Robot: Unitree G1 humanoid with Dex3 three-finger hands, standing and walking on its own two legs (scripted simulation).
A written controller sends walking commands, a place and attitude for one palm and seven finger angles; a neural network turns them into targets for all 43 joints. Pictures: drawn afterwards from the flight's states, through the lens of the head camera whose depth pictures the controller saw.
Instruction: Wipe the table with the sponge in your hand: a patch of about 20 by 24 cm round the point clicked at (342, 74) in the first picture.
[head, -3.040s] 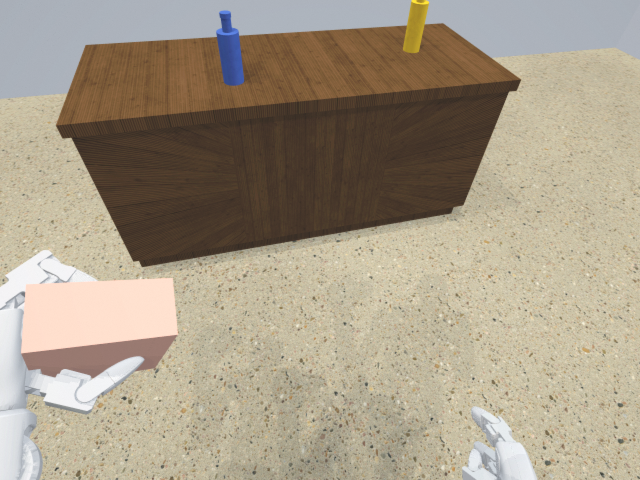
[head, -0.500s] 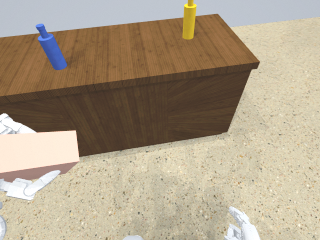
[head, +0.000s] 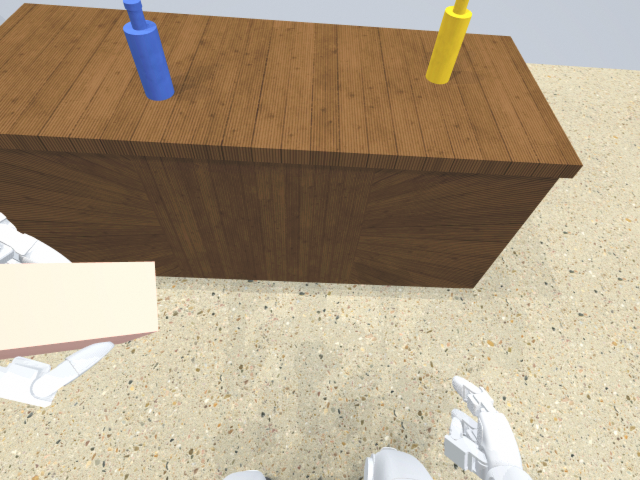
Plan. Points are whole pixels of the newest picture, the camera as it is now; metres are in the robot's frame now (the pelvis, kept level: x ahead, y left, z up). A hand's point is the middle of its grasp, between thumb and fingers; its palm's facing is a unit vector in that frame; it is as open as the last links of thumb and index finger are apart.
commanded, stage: turn to face it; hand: left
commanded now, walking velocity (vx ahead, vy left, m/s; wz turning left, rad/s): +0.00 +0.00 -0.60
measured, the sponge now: (87, 311) +0.23 +0.22 +0.17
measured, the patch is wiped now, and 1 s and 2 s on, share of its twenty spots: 0.00 0.00 0.00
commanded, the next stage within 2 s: take the last steps up to it in 0.76 s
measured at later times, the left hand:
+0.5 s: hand (216, 309) +0.23 +0.11 +0.18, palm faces +0.17 -0.87 -0.46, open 9.5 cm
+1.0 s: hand (323, 363) +0.20 +0.02 +0.17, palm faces +0.04 -0.88 -0.47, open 9.6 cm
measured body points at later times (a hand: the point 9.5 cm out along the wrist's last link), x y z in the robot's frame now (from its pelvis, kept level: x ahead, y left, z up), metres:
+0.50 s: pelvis -0.03 -0.07 +0.00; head -0.01 -0.08 +0.45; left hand +0.21 +0.15 +0.21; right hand +0.09 -0.36 -0.07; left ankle -0.05 +0.08 -0.70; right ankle +0.03 -0.13 -0.74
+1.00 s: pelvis -0.10 -0.10 -0.01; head -0.08 -0.14 +0.44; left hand +0.19 +0.07 +0.19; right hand -0.03 -0.36 -0.12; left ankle -0.08 +0.04 -0.69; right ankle -0.09 -0.19 -0.74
